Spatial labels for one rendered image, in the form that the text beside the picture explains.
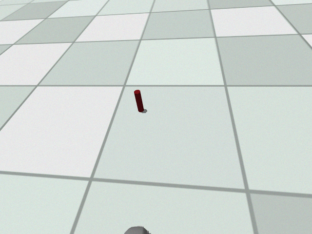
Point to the can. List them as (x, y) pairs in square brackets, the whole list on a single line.
[(139, 100)]

